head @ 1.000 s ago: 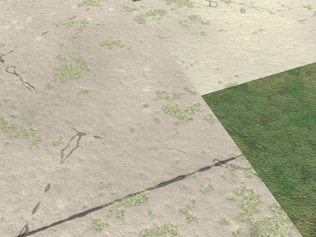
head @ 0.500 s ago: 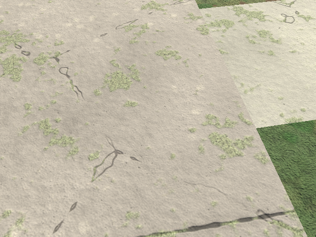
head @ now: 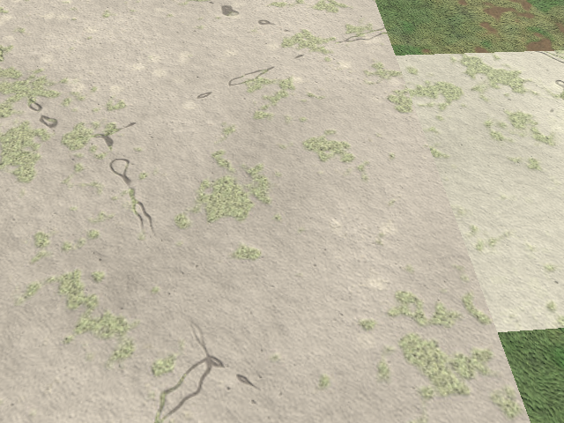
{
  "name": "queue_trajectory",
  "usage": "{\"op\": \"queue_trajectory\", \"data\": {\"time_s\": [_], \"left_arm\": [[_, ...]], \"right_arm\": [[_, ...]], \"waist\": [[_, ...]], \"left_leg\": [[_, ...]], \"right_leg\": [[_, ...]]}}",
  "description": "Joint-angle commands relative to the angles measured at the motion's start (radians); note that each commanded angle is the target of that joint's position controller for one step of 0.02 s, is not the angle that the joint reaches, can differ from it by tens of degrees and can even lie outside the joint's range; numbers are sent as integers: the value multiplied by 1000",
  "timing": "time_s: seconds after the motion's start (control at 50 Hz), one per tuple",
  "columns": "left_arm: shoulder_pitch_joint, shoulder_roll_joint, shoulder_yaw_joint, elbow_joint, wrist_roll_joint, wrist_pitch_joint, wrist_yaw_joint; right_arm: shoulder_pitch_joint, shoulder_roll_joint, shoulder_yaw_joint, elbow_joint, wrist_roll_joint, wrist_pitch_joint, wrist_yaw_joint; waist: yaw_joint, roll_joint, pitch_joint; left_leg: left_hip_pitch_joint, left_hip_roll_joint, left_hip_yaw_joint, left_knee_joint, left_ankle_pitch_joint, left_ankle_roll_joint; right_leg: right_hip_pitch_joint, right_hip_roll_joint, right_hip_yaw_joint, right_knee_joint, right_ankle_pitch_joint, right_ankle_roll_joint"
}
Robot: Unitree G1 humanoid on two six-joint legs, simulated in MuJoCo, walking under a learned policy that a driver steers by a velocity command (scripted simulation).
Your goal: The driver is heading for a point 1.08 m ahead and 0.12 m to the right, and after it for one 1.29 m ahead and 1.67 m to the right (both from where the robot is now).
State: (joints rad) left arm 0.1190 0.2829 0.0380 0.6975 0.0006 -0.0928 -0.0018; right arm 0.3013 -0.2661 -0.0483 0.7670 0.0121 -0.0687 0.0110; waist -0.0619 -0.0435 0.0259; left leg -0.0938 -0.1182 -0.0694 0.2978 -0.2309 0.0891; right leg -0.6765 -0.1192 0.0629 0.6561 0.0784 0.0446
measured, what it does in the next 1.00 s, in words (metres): walks ahead: right foot, then left foot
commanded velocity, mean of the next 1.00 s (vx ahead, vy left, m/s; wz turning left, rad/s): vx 0.50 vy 0.00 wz -0.03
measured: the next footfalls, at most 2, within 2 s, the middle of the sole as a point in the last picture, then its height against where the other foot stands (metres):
right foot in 0.14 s outside the picture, level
left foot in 0.68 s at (230, 390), level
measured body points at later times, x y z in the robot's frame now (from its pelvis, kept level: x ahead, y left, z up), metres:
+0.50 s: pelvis +0.28 -0.05 +0.00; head +0.31 -0.06 +0.45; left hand +0.30 +0.23 -0.12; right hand +0.48 -0.29 -0.09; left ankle +0.45 +0.12 -0.69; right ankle +0.23 -0.15 -0.74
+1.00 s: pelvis +0.55 +0.02 +0.00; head +0.57 +0.02 +0.45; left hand +0.72 +0.27 -0.11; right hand +0.58 -0.27 -0.12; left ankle +0.51 +0.10 -0.74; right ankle +0.69 -0.17 -0.67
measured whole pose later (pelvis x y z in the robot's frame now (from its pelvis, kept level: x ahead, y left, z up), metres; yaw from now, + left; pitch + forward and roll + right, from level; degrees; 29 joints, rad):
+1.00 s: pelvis +0.55 +0.02 +0.00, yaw -5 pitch +1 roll +2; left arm 0.19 0.30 0.06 0.77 -0.02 -0.04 -0.01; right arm 0.33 -0.26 -0.06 0.84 -0.02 -0.10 0.01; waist -0.05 -0.05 0.01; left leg -0.05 -0.06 0.14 0.23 -0.20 0.06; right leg -0.71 -0.10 0.10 0.88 -0.02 0.01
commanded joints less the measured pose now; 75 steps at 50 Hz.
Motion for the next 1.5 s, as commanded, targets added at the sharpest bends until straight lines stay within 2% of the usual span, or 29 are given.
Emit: {"op": "queue_trajectory", "data": {"time_s": [0.02,0.1,0.14,0.16,0.18,0.2,0.24,0.34,0.48,0.58,0.62,0.66,0.68,0.7,0.72,0.74,0.78,0.82,1.0,1.12,1.18,1.22,1.24,1.26,1.28,1.3,1.34,1.4,1.5], "left_arm": [[-128,68,12,-95,-11,-23,-16],[-97,99,25,-105,-8,-33,-33],[126,161,57,-49,-1,-36,-24],[294,236,75,-32,12,-34,-18],[354,261,85,6,3,-24,-27],[353,165,60,0,-15,-19,-27],[213,128,42,-20,-2,-7,-20],[148,106,33,-4,-3,-20,-24],[221,157,48,54,-16,-2,-7],[275,177,57,101,-26,21,-1],[263,190,63,109,-26,31,5],[241,172,54,106,-22,40,10],[247,119,30,81,3,38,13],[378,7,-3,63,-2,16,5],[320,111,17,80,-22,-3,-2],[226,157,32,54,-45,-12,-7],[150,139,34,43,-27,-7,-2],[197,109,35,59,-27,20,-1],[37,47,27,11,-20,37,-16],[-124,28,17,-84,-21,36,-54],[-69,65,37,-103,-20,43,-67],[173,146,85,-53,-23,47,-56],[326,232,116,-22,-22,58,-32],[287,316,123,-33,-27,49,-28],[328,224,100,-47,-22,41,-28],[287,182,87,-43,-15,33,-27],[154,122,67,-64,-15,31,-24],[106,99,55,-77,-3,24,-15],[162,141,62,-31,-9,19,5]], "right_arm": [[56,-172,-43,-25,6,-4,-6],[72,-187,-49,-7,4,16,-15],[39,-164,-38,-18,-3,21,-16],[69,-110,-15,-45,-27,14,-16],[189,-41,4,-40,-4,-5,-10],[115,-138,-12,-37,12,-14,-6],[-52,-158,-19,-81,12,-22,-4],[-18,-91,-15,-74,-4,3,-6],[-243,-52,3,-127,-5,-12,5],[-338,-74,-4,-171,5,-24,29],[-299,-96,-13,-165,2,-28,34],[-80,-159,-49,-102,-5,-28,23],[103,-233,-70,-70,-16,-24,11],[137,-307,-83,-53,-18,-19,15],[141,-207,-59,-57,-1,-17,15],[74,-169,-46,-64,-3,-18,11],[-40,-118,-30,-73,-17,-21,12],[-75,-94,-25,-65,-27,-36,14],[-47,-144,-40,8,-25,-46,-13],[43,-177,-52,63,-6,-4,-22],[13,-214,-62,53,1,21,-37],[-19,-225,-63,41,5,33,-49],[-6,-188,-47,20,-12,22,-50],[96,-39,0,-29,-39,-12,-25],[-20,-128,-14,-37,-3,-54,-6],[-114,-163,-24,-71,30,-75,2],[-117,-154,-25,-57,-5,-80,-7],[-55,-130,-28,-41,-18,-40,-5],[-201,-77,-5,-78,-21,-29,-5]], "waist": [[-40,105,10],[2,137,-3],[122,117,-153],[168,-11,-320],[127,-290,-420],[168,-164,-349],[144,0,-118],[54,-42,-46],[125,-19,8],[138,-29,35],[105,-41,11],[-9,-23,-129],[-73,87,-285],[1,357,-392],[-48,262,-371],[-45,198,-221],[10,103,-88],[59,140,-68],[26,90,20],[-30,77,69],[32,131,-2],[172,125,-134],[231,11,-232],[99,-215,-320],[188,-95,-396],[191,-56,-247],[99,53,-108],[40,16,-79],[92,-12,-23]], "left_leg": [[-33,272,-137,-60,220,138],[111,333,-188,47,393,105],[46,249,-114,307,619,57],[-178,163,-60,620,365,12],[-526,18,-26,914,-305,-49],[-649,73,-100,1007,-331,-44],[-677,165,-28,968,-157,-47],[-553,232,6,774,-41,-87],[-516,205,52,356,297,-108],[-526,183,44,238,241,-65],[-454,163,60,211,170,-38],[-126,122,102,179,177,13],[177,299,-94,216,218,79],[483,504,-571,105,11,244],[468,494,-653,23,-156,235],[344,469,-495,7,-138,188],[94,399,-293,-46,37,145],[-22,364,-183,-108,123,130],[-18,322,138,-185,324,78],[199,392,199,-105,463,62],[242,397,244,69,905,30],[139,354,281,405,999,-12],[-114,305,281,711,660,-53],[-573,79,163,1044,-328,-111],[-688,95,-32,1125,-346,-94],[-748,143,-31,1088,-247,-71],[-642,218,-12,907,-124,-77],[-516,246,12,803,-63,-119],[-481,221,49,455,245,-150]], "right_leg": [[83,47,-36,-96,43,-19],[115,78,-44,-162,-137,-82],[462,85,-61,-182,-89,-148],[794,-111,164,-130,-46,-240],[1065,-276,602,-259,-290,-370],[1041,-257,643,-326,-478,-333],[771,-190,403,-370,-342,-281],[533,-100,181,-482,-74,-292],[537,-53,22,-515,-34,-250],[675,-125,53,-454,-23,-231],[716,-137,54,-391,89,-211],[660,-63,-13,-128,317,-166],[465,-2,-60,182,69,-127],[65,182,-48,514,-600,-64],[-60,139,70,628,-664,-68],[-118,93,60,641,-578,-80],[-51,17,31,542,-425,-73],[49,-11,45,497,-358,-63],[2,14,10,129,19,-40],[-73,38,-76,-27,-78,-86],[76,117,-160,-34,-231,-139],[421,190,-173,-111,-208,-203],[737,59,49,-138,-189,-267],[1069,-188,622,-221,-308,-466],[1108,-213,735,-330,-381,-470],[1000,-179,576,-348,-305,-418],[713,-99,360,-368,-100,-355],[523,-60,245,-430,63,-352],[441,15,84,-459,62,-288]]}}
Velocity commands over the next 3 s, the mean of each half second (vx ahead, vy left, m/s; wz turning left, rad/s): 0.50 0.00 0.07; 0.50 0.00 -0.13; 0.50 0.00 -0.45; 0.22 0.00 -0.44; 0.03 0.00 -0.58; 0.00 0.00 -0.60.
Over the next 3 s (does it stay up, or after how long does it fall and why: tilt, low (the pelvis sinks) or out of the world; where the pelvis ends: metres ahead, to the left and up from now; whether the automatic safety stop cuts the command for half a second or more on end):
stays up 0.99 -0.12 -0.01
